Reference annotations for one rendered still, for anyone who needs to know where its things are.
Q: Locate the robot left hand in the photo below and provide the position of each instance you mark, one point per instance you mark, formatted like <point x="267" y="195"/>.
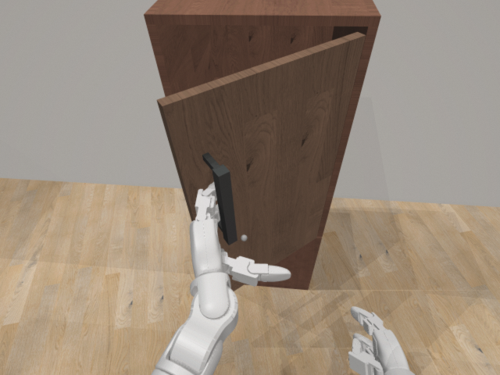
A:
<point x="206" y="252"/>

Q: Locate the cupboard door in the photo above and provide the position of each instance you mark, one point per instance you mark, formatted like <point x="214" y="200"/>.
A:
<point x="277" y="128"/>

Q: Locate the handle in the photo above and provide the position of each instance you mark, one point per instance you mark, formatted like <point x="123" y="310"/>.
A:
<point x="222" y="181"/>

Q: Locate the robot left forearm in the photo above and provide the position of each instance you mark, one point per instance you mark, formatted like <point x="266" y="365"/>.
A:
<point x="197" y="345"/>

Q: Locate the robot right hand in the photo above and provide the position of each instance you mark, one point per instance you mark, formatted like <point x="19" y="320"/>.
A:
<point x="378" y="356"/>

